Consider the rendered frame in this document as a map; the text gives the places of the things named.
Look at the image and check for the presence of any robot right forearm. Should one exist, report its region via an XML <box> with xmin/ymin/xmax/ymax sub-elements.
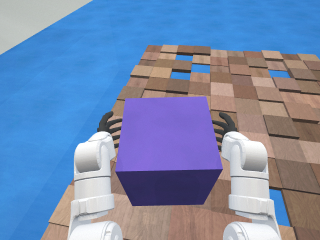
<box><xmin>221</xmin><ymin>131</ymin><xmax>282</xmax><ymax>240</ymax></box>

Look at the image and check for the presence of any carton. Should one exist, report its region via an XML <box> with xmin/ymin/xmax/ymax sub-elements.
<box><xmin>115</xmin><ymin>96</ymin><xmax>223</xmax><ymax>206</ymax></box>

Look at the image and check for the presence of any robot left forearm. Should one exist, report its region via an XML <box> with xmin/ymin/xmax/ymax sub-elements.
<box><xmin>67</xmin><ymin>131</ymin><xmax>116</xmax><ymax>240</ymax></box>

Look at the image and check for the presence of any left robot upper arm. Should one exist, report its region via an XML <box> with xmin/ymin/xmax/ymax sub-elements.
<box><xmin>69</xmin><ymin>220</ymin><xmax>123</xmax><ymax>240</ymax></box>

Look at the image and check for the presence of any right robot upper arm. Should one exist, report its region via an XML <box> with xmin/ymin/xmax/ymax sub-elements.
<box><xmin>223</xmin><ymin>221</ymin><xmax>280</xmax><ymax>240</ymax></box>

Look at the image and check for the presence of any left robot hand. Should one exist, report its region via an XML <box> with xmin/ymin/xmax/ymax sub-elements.
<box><xmin>97</xmin><ymin>111</ymin><xmax>123</xmax><ymax>149</ymax></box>

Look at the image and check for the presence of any right robot hand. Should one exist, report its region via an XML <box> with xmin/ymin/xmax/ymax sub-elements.
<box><xmin>212</xmin><ymin>112</ymin><xmax>238</xmax><ymax>151</ymax></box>

